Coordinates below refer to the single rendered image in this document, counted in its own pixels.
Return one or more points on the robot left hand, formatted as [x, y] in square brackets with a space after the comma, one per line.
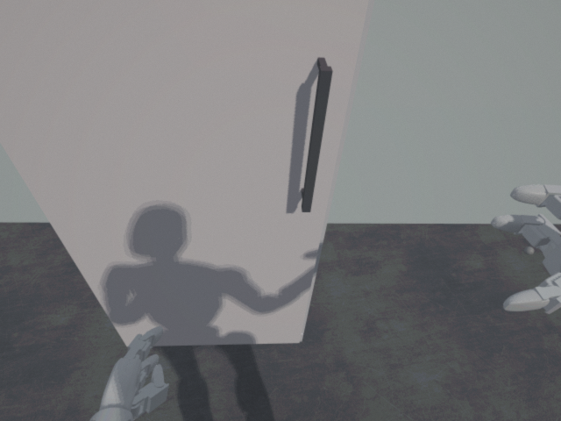
[124, 387]

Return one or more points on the handle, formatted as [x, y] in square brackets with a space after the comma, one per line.
[322, 96]

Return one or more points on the robot right hand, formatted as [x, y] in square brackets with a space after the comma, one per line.
[542, 234]

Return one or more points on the fridge door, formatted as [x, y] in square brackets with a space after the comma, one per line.
[167, 141]

